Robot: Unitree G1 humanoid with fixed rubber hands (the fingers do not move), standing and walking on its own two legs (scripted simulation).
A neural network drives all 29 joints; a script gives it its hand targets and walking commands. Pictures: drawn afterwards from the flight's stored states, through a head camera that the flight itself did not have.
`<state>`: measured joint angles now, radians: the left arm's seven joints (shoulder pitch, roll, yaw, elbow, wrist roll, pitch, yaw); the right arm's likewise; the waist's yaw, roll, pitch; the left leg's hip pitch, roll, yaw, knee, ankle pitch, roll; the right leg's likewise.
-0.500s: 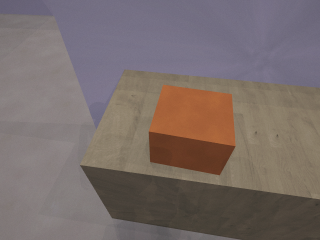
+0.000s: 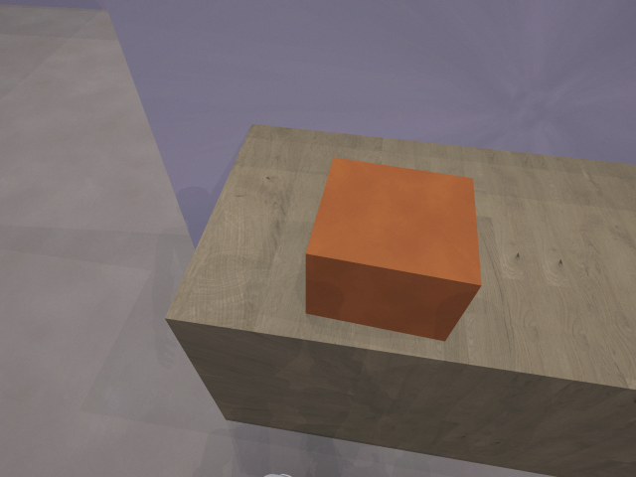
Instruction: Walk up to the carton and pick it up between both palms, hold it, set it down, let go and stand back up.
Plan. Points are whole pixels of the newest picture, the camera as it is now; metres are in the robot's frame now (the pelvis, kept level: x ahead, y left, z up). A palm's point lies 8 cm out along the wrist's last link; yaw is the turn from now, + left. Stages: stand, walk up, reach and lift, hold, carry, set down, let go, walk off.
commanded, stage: walk up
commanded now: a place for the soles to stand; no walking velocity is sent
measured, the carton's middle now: (387, 247) +0.47 -0.11 -0.04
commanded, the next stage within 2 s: stand in 0.02 s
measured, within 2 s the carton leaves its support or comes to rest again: neither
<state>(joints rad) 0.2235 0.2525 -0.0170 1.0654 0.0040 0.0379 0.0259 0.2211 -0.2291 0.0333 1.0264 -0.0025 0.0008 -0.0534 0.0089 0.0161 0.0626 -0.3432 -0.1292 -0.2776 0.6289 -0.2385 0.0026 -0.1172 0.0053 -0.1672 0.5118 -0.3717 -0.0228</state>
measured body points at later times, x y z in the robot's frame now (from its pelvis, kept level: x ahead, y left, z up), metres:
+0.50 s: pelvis -0.04 -0.02 -0.02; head +0.03 +0.00 +0.42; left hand +0.19 +0.23 -0.13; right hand +0.16 -0.26 -0.12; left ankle +0.06 +0.11 -0.73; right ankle -0.06 -0.10 -0.73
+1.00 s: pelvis -0.02 -0.02 +0.00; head +0.04 -0.01 +0.45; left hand +0.19 +0.22 -0.10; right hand +0.15 -0.25 -0.09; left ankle +0.06 +0.11 -0.73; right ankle -0.06 -0.10 -0.73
